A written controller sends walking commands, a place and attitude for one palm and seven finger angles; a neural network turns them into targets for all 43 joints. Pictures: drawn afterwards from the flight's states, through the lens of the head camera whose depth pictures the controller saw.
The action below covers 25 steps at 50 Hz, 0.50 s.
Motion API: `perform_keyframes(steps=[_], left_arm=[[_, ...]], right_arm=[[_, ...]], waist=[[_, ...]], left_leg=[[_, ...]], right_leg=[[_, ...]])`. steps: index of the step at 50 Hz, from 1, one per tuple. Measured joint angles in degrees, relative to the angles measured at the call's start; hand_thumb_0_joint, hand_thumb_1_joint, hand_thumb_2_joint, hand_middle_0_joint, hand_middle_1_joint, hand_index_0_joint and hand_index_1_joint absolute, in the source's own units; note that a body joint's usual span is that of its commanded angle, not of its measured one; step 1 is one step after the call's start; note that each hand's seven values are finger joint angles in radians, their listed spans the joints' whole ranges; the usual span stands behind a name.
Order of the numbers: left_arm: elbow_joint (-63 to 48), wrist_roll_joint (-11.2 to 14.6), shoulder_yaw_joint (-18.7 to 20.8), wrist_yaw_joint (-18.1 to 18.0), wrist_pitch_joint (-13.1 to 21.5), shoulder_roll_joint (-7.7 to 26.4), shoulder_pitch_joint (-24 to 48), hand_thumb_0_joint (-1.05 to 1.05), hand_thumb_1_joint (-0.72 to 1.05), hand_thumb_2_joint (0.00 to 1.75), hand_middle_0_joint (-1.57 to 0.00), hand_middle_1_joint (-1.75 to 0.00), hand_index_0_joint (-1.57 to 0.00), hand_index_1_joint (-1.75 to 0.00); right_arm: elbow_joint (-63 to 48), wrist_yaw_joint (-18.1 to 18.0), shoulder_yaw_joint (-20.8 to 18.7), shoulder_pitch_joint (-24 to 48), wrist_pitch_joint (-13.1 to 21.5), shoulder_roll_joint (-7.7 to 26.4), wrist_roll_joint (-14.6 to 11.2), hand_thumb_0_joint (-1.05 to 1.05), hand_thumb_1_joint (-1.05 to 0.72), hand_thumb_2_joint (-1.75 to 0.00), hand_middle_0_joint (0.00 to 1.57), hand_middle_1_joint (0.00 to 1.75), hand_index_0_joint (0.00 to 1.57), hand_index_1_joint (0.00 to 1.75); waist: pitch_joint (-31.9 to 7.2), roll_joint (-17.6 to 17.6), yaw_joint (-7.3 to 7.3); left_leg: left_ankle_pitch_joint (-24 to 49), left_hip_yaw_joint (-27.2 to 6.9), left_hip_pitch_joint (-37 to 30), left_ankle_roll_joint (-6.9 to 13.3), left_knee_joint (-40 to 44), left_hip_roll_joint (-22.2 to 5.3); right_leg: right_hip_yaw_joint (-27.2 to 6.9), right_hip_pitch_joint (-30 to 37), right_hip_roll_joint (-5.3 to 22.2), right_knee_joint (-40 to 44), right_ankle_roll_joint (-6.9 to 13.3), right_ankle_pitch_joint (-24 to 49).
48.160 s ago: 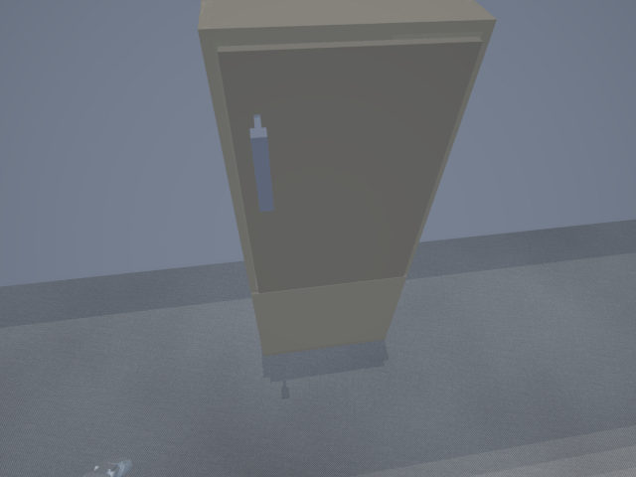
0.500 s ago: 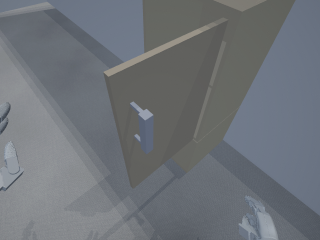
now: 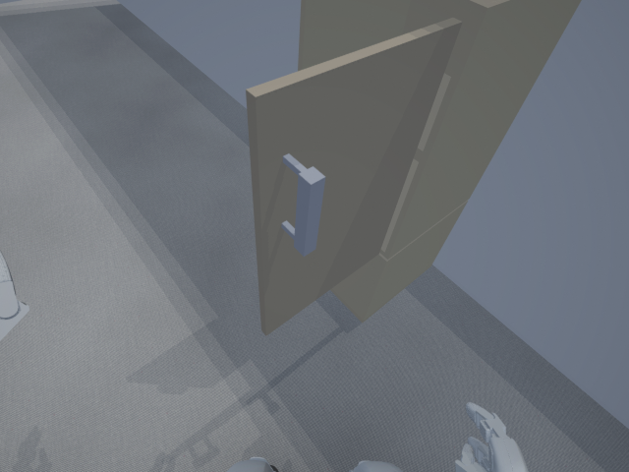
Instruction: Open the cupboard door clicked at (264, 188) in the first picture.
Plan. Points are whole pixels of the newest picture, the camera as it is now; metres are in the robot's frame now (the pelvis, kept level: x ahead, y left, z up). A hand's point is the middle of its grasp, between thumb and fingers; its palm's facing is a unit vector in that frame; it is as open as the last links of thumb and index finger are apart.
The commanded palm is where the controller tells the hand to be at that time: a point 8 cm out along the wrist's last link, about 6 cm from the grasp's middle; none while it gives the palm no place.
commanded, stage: step back with the hand held close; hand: left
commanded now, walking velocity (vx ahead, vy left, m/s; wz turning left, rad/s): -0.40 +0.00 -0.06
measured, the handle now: (298, 206) +0.44 +0.05 +0.08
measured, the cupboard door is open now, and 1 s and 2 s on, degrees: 90 90 90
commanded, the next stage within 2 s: stop stepping back and stand still in 0.18 s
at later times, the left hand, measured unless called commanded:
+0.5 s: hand (31, 431) +0.13 +0.22 +0.17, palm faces +0.33 -0.79 -0.52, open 7.4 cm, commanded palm +0.07 +0.26 +0.19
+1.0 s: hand out of the picture +0.06 +0.23 +0.17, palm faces +0.41 -0.77 -0.48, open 7.5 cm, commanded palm +0.00 +0.27 +0.19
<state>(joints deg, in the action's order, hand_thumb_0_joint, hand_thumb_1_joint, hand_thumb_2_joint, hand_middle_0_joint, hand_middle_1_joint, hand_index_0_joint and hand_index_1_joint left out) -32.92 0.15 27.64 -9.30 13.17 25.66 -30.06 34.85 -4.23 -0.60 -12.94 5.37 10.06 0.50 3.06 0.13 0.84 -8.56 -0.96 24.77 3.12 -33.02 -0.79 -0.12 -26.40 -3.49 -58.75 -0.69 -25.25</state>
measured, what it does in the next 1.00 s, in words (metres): walks backwards: right foot, then left foot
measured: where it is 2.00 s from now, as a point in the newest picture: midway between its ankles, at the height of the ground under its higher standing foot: outside the picture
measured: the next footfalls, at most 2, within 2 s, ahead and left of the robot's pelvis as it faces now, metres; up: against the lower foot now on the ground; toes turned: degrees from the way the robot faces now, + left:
right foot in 0.20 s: -0.08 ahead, -0.13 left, +0.00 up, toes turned -4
left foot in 0.38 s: +0.03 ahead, +0.05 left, +0.00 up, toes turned -3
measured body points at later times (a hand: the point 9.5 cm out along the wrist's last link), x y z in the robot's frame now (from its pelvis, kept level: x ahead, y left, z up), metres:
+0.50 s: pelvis -0.09 -0.03 +0.00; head -0.08 -0.03 +0.45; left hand +0.10 +0.26 +0.20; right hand +0.07 -0.29 -0.06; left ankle -0.01 +0.06 -0.73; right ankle -0.13 -0.13 -0.72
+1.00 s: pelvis -0.14 -0.03 +0.00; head -0.15 -0.03 +0.45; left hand +0.03 +0.27 +0.20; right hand +0.00 -0.26 -0.08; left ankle -0.14 +0.09 -0.73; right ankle -0.12 -0.13 -0.73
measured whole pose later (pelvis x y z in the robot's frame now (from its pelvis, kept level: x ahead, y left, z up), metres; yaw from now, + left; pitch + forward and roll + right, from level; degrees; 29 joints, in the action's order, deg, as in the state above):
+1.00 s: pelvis -0.14 -0.03 +0.00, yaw -1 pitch -2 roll +1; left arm -25.5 0.9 23.9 -8.3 12.2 23.5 -31.2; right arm 37.0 -4.6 1.2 -14.0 8.1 10.7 0.1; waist 0.1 -0.9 0.4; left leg -16.3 2.6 11.8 0.1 -29.5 -0.5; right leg 3.3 -15.5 0.5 -31.1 1.6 -14.1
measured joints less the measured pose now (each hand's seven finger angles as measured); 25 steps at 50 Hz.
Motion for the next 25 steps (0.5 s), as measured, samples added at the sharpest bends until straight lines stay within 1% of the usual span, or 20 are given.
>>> perform_keyframes(steps=[1, 3, 6, 8, 10, 11, 12, 13, 15, 16, 17, 18, 19, 20, 21, 22, 24, 25], left_arm=[[-0.2, 0.4, 0.6, -0.3, 0.1, 0.2, -0.7, 0.02, 0.88, 0.9, -0.22, -0.3, -0.22, -0.3], [-0.5, 1.2, 1.1, -0.7, -0.2, -0.1, -2.2, 0.02, 0.88, 0.9, -0.22, -0.3, -0.21, -0.3], [0.0, 2.0, -0.3, -0.6, -1.3, -1.3, -2.3, 0.02, 0.88, 0.9, -0.21, -0.3, -0.21, -0.3], [0.5, 2.4, -1.9, 0.0, -2.0, -1.7, -1.4, 0.02, 0.89, 0.9, -0.21, -0.3, -0.21, -0.3], [0.2, 2.9, -2.3, 0.8, -2.2, -0.8, -0.8, 0.02, 0.89, 0.9, -0.21, -0.3, -0.21, -0.3], [0.2, 3.0, -2.8, 1.3, -1.8, -0.8, -0.4, 0.02, 0.89, 0.9, -0.21, -0.3, -0.21, -0.3], [0.3, 3.1, -3.5, 1.9, -1.4, -0.9, -0.1, 0.02, 0.89, 0.9, -0.21, -0.3, -0.21, -0.3], [0.1, 3.1, -4.0, 2.4, -1.0, -0.4, -0.4, 0.02, 0.88, 0.9, -0.21, -0.3, -0.21, -0.3], [-0.9, 2.9, -3.7, 3.2, -0.4, 1.3, -1.8, 0.02, 0.88, 0.9, -0.22, -0.3, -0.21, -0.3], [-1.6, 2.7, -2.9, 3.5, -0.3, 2.2, -2.9, 0.02, 0.88, 0.9, -0.22, -0.3, -0.21, -0.3], [-2.3, 2.6, -1.9, 3.5, -0.3, 2.9, -4.1, 0.02, 0.88, 0.9, -0.22, -0.3, -0.22, -0.3], [-2.7, 2.7, -1.0, 3.4, -0.4, 3.1, -5.3, 0.02, 0.88, 0.9, -0.22, -0.3, -0.22, -0.3], [-2.9, 2.9, -0.4, 3.1, -0.6, 2.9, -6.2, 0.02, 0.88, 0.9, -0.22, -0.3, -0.22, -0.3], [-2.5, 3.0, -0.1, 2.9, -0.9, 2.9, -6.3, 0.02, 0.88, 0.9, -0.22, -0.3, -0.22, -0.3], [-1.4, 3.2, 0.0, 2.6, -1.3, 3.0, -5.7, 0.01, 0.88, 0.9, -0.22, -0.3, -0.22, -0.3], [0.1, 3.4, -0.3, 2.4, -1.6, 2.8, -4.8, 0.01, 0.88, 0.9, -0.22, -0.3, -0.22, -0.3], [3.3, 3.3, -1.2, 2.1, -2.4, 1.6, -3.2, 0.01, 0.88, 0.9, -0.22, -0.3, -0.22, -0.3], [4.5, 3.1, -1.6, 1.9, -3.0, 1.0, -2.7, 0.01, 0.88, 0.9, -0.22, -0.3, -0.22, -0.3]], right_arm=[[0.4, 0.3, 0.2, -0.2, 0.4, -0.4, -0.1, 0.01, -0.9, -0.89, 0.2, 0.3, 0.2, 0.3], [1.1, 0.8, 0.6, -0.1, 1.0, -1.1, -0.1, 0.01, -0.9, -0.89, 0.2, 0.3, 0.2, 0.3], [1.3, 1.2, 1.2, 1.0, 1.9, -1.3, 0.1, 0.01, -0.9, -0.89, 0.2, 0.3, 0.2, 0.3], [1.1, 1.5, 1.5, 2.4, 2.2, -1.1, 0.2, 0.01, -0.9, -0.89, 0.2, 0.3, 0.2, 0.3], [0.4, 1.6, 1.8, 4.4, 2.0, -1.0, 0.2, 0.01, -0.9, -0.89, 0.2, 0.3, 0.2, 0.3], [0.4, 1.6, 1.9, 5.8, 1.7, -0.6, 0.2, 0.01, -0.9, -0.89, 0.2, 0.3, 0.2, 0.3], [0.8, 1.4, 1.8, 7.0, 1.3, 0.0, 0.1, 0.01, -0.9, -0.89, 0.2, 0.3, 0.2, 0.3], [1.2, 1.1, 1.8, 7.5, 0.9, 0.3, -0.1, 0.01, -0.9, -0.89, 0.2, 0.3, 0.2, 0.3], [1.6, 0.5, 1.7, 6.9, 0.2, 0.5, -0.9, 0.01, -0.9, -0.89, 0.2, 0.3, 0.2, 0.3], [1.5, 0.2, 1.8, 6.2, -0.2, 0.5, -1.2, 0.01, -0.9, -0.89, 0.2, 0.3, 0.2, 0.3], [1.2, -0.1, 1.9, 5.4, -0.6, 0.6, -1.3, 0.01, -0.9, -0.89, 0.2, 0.3, 0.2, 0.3], [0.7, -0.3, 2.1, 4.8, -0.8, 1.0, -1.3, 0.01, -0.9, -0.89, 0.2, 0.3, 0.2, 0.3], [0.2, -0.6, 2.1, 4.2, -0.8, 1.8, -1.3, 0.01, -0.9, -0.89, 0.2, 0.3, 0.2, 0.3], [0.0, -0.9, 1.7, 4.1, -0.7, 2.3, -1.1, 0.01, -0.9, -0.89, 0.2, 0.3, 0.2, 0.3], [0.1, -0.9, 1.2, 4.1, -0.4, 2.4, -1.1, 0.01, -0.9, -0.89, 0.2, 0.3, 0.2, 0.3], [0.1, -0.8, 0.8, 4.2, 0.0, 2.5, -1.2, 0.01, -0.9, -0.89, 0.2, 0.3, 0.2, 0.3], [-0.1, -0.6, 0.5, 3.9, 1.0, 2.8, -0.9, 0.01, -0.9, -0.89, 0.2, 0.3, 0.2, 0.3], [-0.4, -0.6, 0.5, 3.6, 1.4, 3.0, -0.8, 0.01, -0.9, -0.89, 0.2, 0.3, 0.2, 0.3]], waist=[[-0.8, 0.0, -0.28], [-2.2, -0.2, -0.87], [-3.2, -0.1, -1.52], [-3.1, -0.4, -1.71], [-2.4, -1.8, -2.09], [-1.5, -1.3, -2.33], [-0.4, -0.1, -2.26], [0.2, 0.3, -2.16], [-0.1, -0.9, -2.15], [-0.8, -1.9, -2.14], [-1.6, -2.8, -1.98], [-2.3, -3.0, -1.63], [-3.0, -2.2, -1.27], [-3.4, -1.9, -0.7], [-3.4, -2.2, -0.45], [-3.1, -2.7, -0.5], [-2.7, -2.4, -0.34], [-2.4, -2.0, -0.07]], left_leg=[[1.2, 0.0, -0.1, -0.3, 1.9, -0.4], [3.5, 0.5, -0.1, -0.7, 5.4, -1.2], [6.9, 1.3, 0.5, -1.3, 9.8, -1.8], [9.1, 1.8, 1.6, -1.8, 11.8, -1.7], [10.6, 3.1, 3.3, -2.3, 12.0, -1.0], [10.8, 3.3, 4.4, -2.6, 10.8, -1.7], [8.1, 2.6, 5.2, -2.9, 8.7, -2.5], [3.3, 1.9, 5.8, -3.2, 5.8, -2.6], [-5.3, 1.4, 6.2, -3.5, -1.8, -1.0], [-7.3, 1.9, 5.6, -3.6, -4.0, -0.1], [-7.1, 2.5, 4.3, -3.6, -4.5, 0.5], [-4.1, 3.0, 2.2, -3.5, -2.9, 1.0], [2.4, 3.1, -0.5, -2.9, 0.0, 0.8], [2.2, 3.0, -1.9, -1.7, 2.0, 1.0], [0.5, 3.3, -2.7, -0.9, 3.0, 1.7], [-0.4, 3.7, -3.5, -0.5, 3.9, 2.3], [0.3, 3.9, -4.7, -0.3, 5.8, 2.8], [1.3, 3.7, -5.1, -0.4, 6.7, 2.9]], right_leg=[[0.2, 1.7, 0.0, 0.8, -0.1, -0.9], [0.7, 5.7, 0.5, 5.6, -0.1, -2.5], [1.3, 12.1, 1.2, 16.5, 0.3, -3.2], [1.6, 16.2, 1.5, 25.5, 0.9, 0.3], [1.1, 19.4, 2.5, 33.9, 1.5, 5.7], [0.9, 19.6, 2.0, 35.2, 1.1, 3.9], [1.0, 19.5, 1.0, 34.9, 1.2, 3.4], [1.1, 19.4, 0.5, 34.5, 1.4, 3.6], [0.8, 19.1, 0.9, 33.6, 1.8, 4.1], [0.5, 18.8, 1.4, 33.3, 1.9, 4.2], [0.3, 18.5, 1.8, 32.8, 1.9, 4.1], [0.4, 18.1, 1.9, 31.8, 1.9, 4.0], [1.1, 17.4, 1.5, 30.1, 1.5, 3.9], [1.9, 16.2, 1.7, 27.5, 1.0, 3.6], [1.6, 14.9, 2.3, 24.6, 0.5, 2.9], [0.8, 13.8, 2.6, 22.3, 0.2, 0.4], [0.1, 12.1, 2.4, 21.0, 0.0, -3.0], [0.4, 11.7, 2.3, 21.8, 0.0, -2.8]])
